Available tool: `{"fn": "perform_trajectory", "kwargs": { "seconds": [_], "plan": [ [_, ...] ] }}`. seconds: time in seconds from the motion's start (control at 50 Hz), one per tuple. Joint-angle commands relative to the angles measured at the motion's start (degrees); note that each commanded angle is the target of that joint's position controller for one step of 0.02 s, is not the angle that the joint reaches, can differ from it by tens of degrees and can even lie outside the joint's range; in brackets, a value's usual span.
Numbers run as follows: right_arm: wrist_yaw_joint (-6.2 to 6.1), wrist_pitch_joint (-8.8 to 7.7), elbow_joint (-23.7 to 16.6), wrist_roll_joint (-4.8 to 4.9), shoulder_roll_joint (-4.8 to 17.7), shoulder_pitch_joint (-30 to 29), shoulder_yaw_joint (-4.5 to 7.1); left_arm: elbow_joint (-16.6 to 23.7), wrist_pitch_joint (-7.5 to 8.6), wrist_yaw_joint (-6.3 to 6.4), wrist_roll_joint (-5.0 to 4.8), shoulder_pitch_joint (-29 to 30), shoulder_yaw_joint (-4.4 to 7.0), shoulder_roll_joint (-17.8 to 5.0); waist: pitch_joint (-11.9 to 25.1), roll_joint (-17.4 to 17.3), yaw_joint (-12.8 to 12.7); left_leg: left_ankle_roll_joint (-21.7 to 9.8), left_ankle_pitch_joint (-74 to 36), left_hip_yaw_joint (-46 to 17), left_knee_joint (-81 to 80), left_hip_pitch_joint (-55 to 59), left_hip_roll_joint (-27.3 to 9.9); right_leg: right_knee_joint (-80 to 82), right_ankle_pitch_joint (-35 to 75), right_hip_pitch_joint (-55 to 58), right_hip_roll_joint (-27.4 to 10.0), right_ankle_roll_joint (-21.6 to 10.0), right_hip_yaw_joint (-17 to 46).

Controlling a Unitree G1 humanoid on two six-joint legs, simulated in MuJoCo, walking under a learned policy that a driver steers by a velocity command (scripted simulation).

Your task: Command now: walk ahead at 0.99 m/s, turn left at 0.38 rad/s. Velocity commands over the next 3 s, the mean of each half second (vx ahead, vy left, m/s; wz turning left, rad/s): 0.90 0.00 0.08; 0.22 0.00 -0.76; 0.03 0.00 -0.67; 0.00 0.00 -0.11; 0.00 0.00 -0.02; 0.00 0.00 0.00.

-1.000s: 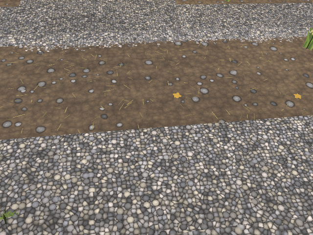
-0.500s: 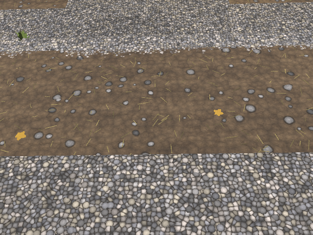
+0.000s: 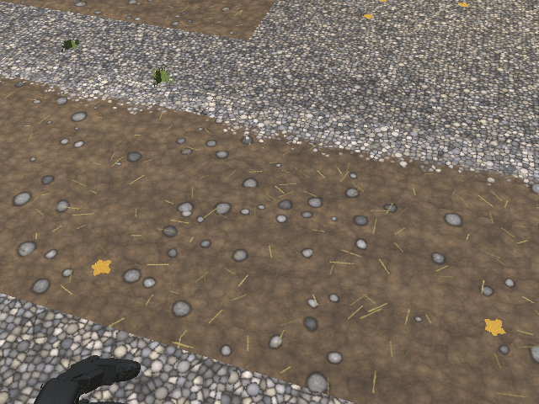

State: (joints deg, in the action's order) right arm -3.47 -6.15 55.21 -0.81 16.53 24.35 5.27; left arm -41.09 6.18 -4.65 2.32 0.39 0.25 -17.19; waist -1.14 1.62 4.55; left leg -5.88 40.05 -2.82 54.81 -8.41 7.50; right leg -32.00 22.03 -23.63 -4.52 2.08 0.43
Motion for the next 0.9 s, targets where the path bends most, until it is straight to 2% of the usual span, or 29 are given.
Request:
{"fn": "perform_trajectory", "kwargs": {
  "seconds": [0.02,0.04,0.06,0.08,0.1,0.12,0.14,0.16,0.2,0.22,0.28,0.32,0.36,0.38,0.4,0.42,0.44,0.46,0.5,0.62,0.7,0.74,0.76,0.78,0.8,0.82,0.84,0.86,0.9],
  "plan": [
    [-0.01,1.0,-4.0,0.46,7.0,-11.4,1.74,-7.8,-0.66,1.05,1.16,-23.8,1.9,-3.9,-4.1,1.2,-13.9,-2.0,-9.1,0.6,16.1,-25.5,-0.3,17.7,8.3,30.6,-0.9,-5.0,-2.5],
    [1.24,1.67,-6.6,0.93,7.3,-16.4,1.78,-9.5,-0.83,1.58,1.32,-29.9,3.22,-6.6,-1.8,4.3,-17.9,-2.6,-2.1,2.5,33.2,-30.3,1.8,18.8,6.8,36.6,-5.9,-8.2,3.4],
    [2.21,1.61,-9.6,1.13,3.6,-18.7,0.63,-10.7,-0.54,1.78,1.88,-34.4,3.44,-7.1,1.0,4.3,-17.6,-4.0,-1.0,0.0,44.2,-35.7,2.5,9.2,7.4,40.4,-7.2,-6.7,3.7],
    [2.03,0.55,-12.9,2.01,-2.1,-11.1,-1.08,-10.8,0.69,2.03,2.33,-35.5,2.28,-6.2,4.2,11.7,-9.2,-5.4,-6.5,-7.1,39.5,-47.6,-0.6,-4.0,21.8,49.2,-13.2,-3.8,10.8],
    [1.07,0.34,-11.4,0.96,-3.5,-8.1,-2.18,-11.8,0.86,2.71,1.94,-35.9,3.42,-7.1,7.3,16.3,-8.1,-5.9,-11.2,-7.2,41.9,-57.3,-3.2,-5.1,15.1,53.8,-16.6,-6.7,17.7],
    [0.72,0.61,-10.6,-1.74,-3.7,-10.5,-2.91,-12.4,1.08,3.29,0.75,-34.9,3.08,-4.3,6.3,6.8,-7.5,-4.8,-16.4,-8.7,41.2,-59.1,-4.3,-1.8,4.0,46.9,-16.4,-8.0,19.7],
    [1.68,1.44,-14.4,-3.98,-3.0,-10.1,-3.65,-9.8,1.35,5.46,-0.16,-26.0,5.87,-14.0,7.7,15.8,-3.2,-0.9,-19.1,-11.2,35.1,-58.9,-8.7,11.3,-32.0,35.9,-28.4,-16.2,39.5],
    [3.11,1.75,-14.2,-4.6,2.0,-18.0,-2.78,-10.3,1.31,6.11,-0.08,-23.1,3.75,-6.5,0.4,-0.8,-3.7,2.1,-24.4,-11.7,31.0,-57.3,-11.2,17.5,-43.3,25.2,-23.3,-17.0,38.8],
    [4.72,2.44,-15.9,-2.54,3.4,-23.3,-2.66,-11.3,1.4,5.56,1.12,-22.1,2.65,-3.8,-7.8,-2.0,-3.1,4.2,-29.3,-11.9,17.3,-50.5,-11.9,16.8,-33.4,10.7,-19.2,-16.2,29.1],
    [5.69,2.58,-17.4,-2.23,2.6,-26.2,-3.12,-11.3,1.42,5.54,0.22,-22.4,2.47,-3.2,-9.1,-1.7,-2.7,3.6,-33.7,-9.0,7.7,-43.0,-12.1,18.0,-32.3,4.2,-14.4,-14.1,19.8],
    [7.9,3.14,-18.0,-1.21,0.3,-30.6,-4.69,-12.4,0.88,4.25,-2.12,-26.4,3.13,-5.1,-8.5,1.3,-5.5,0.5,-35.6,7.5,-6.1,-20.8,-10.7,27.7,-26.1,-2.4,-7.4,-12.4,6.8],
    [7.24,3.27,-17.1,-0.49,0.8,-29.4,-4.56,-13.8,0.23,3.72,-2.24,-29.2,3.25,-5.0,-8.2,1.3,-5.1,-2.0,-32.9,9.6,-11.9,-17.3,-8.4,24.3,-4.5,8.4,-7.9,-12.0,2.5],
    [6.04,2.57,-12.6,-1.38,2.6,-14.9,-3.42,-15.3,-0.75,4.12,-1.74,-33.0,3.47,-6.5,1.5,2.3,1.0,-3.9,-28.0,10.1,-17.4,-2.1,-2.9,2.3,22.2,18.0,-7.0,-9.8,-1.4],
    [5.19,1.85,-9.3,-2.15,4.6,-3.7,-2.33,-15.0,-1.09,4.54,-2.37,-31.8,3.77,-7.7,8.0,2.9,6.9,-4.6,-33.7,5.7,-21.9,12.7,-5.7,-13.9,16.3,12.7,-5.0,-8.1,-2.2],
    [4.22,1.18,-8.5,-3.71,10.0,1.4,-1.03,-13.2,-1.29,4.53,-2.61,-33.3,2.75,-1.9,15.5,-5.4,6.0,-6.5,-31.7,-12.6,-23.5,24.8,-22.1,-36.8,-25.7,2.0,0.1,-6.8,-2.9],
    [4.1,1.25,-9.5,-3.33,11.4,1.8,-0.83,-12.0,-1.33,5.17,-5.28,-39.3,2.34,1.8,25.5,-10.7,2.7,-11.1,-50.6,-35.8,-27.2,34.0,-37.2,-55.3,-52.0,-9.7,6.4,-6.0,2.2],
    [4.15,1.46,-8.8,-1.18,8.8,0.3,-0.79,-10.7,-1.36,6.1,-4.39,-31.8,3.87,-3.2,18.2,-2.5,3.7,-11.2,-67.2,-26.4,-27.6,26.7,-34.3,-52.4,-46.5,-14.2,4.5,-6.3,4.3],
    [4.05,0.92,-8.2,-1.01,5.8,-4.6,-1.6,-9.7,-1.44,6.3,-4.36,-28.3,3.76,-1.5,8.4,-5.0,1.1,-9.4,-77.4,-16.5,-27.7,19.3,-31.6,-47.2,-45.0,-16.1,2.7,-6.0,4.0],
    [3.21,0.55,-8.3,-0.19,1.1,-10.1,-2.41,-11.3,-3.47,6.13,-2.13,-29.1,4.29,0.3,1.5,-5.6,-3.6,-4.3,-79.5,-4.5,-31.1,6.8,-26.1,-38.1,-43.5,-10.9,0.6,-5.2,3.4],
    [1.65,0.46,-9.0,1.13,2.0,-16.1,-1.89,-5.4,-7.57,4.63,-0.29,-24.5,3.95,3.9,3.6,-9.3,-9.8,-1.7,-84.2,14.1,-31.4,-1.8,-21.0,-23.0,-26.1,-2.5,3.6,-5.7,-5.2],
    [3.3,-0.22,-12.7,1.71,2.3,-20.8,-1.87,-6.6,-9.91,5.67,-0.68,-31.9,5.51,-1.0,9.2,-9.1,-14.4,0.7,-75.6,20.4,-16.7,-8.0,-19.7,-26.0,-8.7,9.5,6.4,-10.0,-10.5],
    [3.79,0.02,-14.6,1.84,5.1,-25.8,-1.17,-7.3,-11.08,6.83,-0.59,-39.3,7.22,-5.0,9.3,-7.9,-20.5,3.4,-73.8,19.2,0.0,-17.5,-20.2,-23.0,-14.6,25.2,8.9,-11.3,-12.4],
    [3.99,0.55,-15.9,2.53,7.8,-33.5,-0.13,-8.0,-11.56,7.78,-0.17,-46.1,8.53,-7.8,6.5,-3.5,-28.6,5.0,-55.9,16.6,19.8,-28.7,-18.5,-15.7,-16.7,34.1,6.2,-14.6,-7.9],
    [3.46,1.88,-16.7,2.75,3.4,-35.4,-0.94,-6.8,-11.63,7.49,-1.93,-38.9,8.02,-8.5,-8.3,12.2,-25.5,7.3,-6.7,15.6,40.7,-39.7,-7.2,-0.3,9.1,25.1,1.4,-19.0,7.4],
    [2.27,2.02,-21.4,1.62,1.0,-22.9,-2.86,-4.3,-9.71,7.74,-4.46,-31.8,6.0,-9.7,-9.1,12.8,-9.7,8.0,-3.8,6.6,35.1,-41.9,-5.4,3.9,45.1,16.6,-3.6,-21.6,24.2],
    [1.3,3.29,-20.3,-1.3,-0.9,-15.1,-4.06,-0.9,-8.13,7.4,-1.97,-25.5,7.2,-13.7,-4.2,11.2,-4.5,9.8,-6.8,-0.5,26.9,-38.0,-6.4,12.6,16.6,10.9,-11.0,-25.1,37.2],
    [0.5,3.85,-18.1,-1.19,4.6,-15.3,-2.76,1.4,-7.56,6.86,-1.04,-20.6,6.53,-10.3,-8.0,0.8,-3.6,10.9,-9.8,-1.1,23.7,-32.8,-8.1,13.5,-1.7,0.5,-10.8,-26.0,39.9],
    [0.0,4.61,-18.1,-1.85,6.1,-20.2,-2.08,1.1,-7.28,6.79,-1.46,-18.8,5.93,-8.9,-8.1,-6.9,-3.9,11.3,-11.8,-0.8,20.5,-29.2,-9.5,10.7,0.1,-1.7,-7.4,-23.5,34.1],
    [0.01,5.55,-17.1,-2.69,5.3,-17.1,-2.07,1.1,-6.06,6.72,-0.21,-18.4,6.18,-10.3,-1.4,-5.3,-2.9,9.5,-28.0,-0.1,16.4,-24.0,-9.7,5.9,6.8,-0.3,-4.6,-21.4,28.8]
  ]
}}
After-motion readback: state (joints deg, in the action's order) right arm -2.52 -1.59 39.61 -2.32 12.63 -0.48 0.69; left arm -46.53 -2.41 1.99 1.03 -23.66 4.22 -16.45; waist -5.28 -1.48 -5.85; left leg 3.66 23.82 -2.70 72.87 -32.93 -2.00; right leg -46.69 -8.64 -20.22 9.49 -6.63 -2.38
